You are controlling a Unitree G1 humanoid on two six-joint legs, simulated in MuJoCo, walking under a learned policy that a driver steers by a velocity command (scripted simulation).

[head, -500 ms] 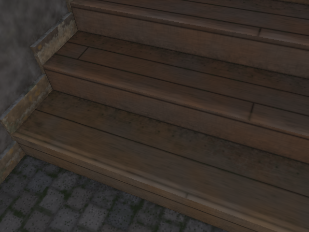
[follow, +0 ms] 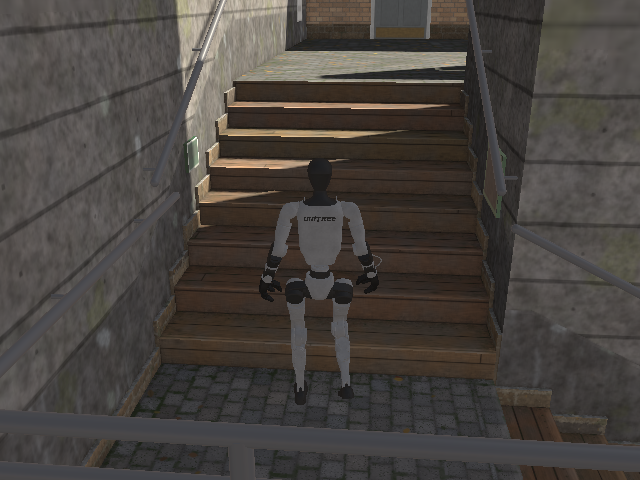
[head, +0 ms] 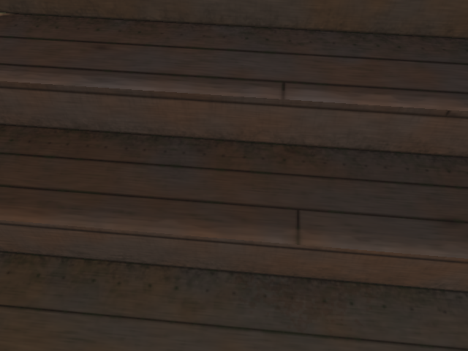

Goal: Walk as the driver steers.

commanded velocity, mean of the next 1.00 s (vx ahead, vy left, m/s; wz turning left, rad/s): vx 0.50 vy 0.00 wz -0.18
